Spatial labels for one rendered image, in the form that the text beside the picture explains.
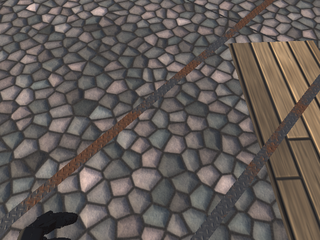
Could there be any left robot hand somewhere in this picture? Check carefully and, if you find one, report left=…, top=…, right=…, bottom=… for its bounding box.
left=17, top=210, right=78, bottom=240

